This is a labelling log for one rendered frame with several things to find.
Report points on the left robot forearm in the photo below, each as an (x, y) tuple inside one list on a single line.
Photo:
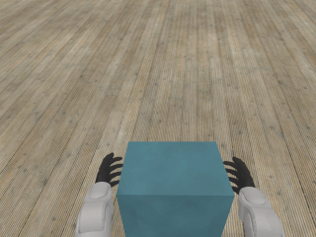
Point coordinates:
[(95, 216)]

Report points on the left robot hand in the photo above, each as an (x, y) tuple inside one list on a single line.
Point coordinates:
[(104, 174)]

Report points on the carton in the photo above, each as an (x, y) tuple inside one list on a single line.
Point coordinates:
[(173, 189)]

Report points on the right robot forearm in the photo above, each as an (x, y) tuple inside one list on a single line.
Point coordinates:
[(257, 215)]

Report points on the right robot hand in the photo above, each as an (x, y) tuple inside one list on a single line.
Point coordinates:
[(243, 175)]

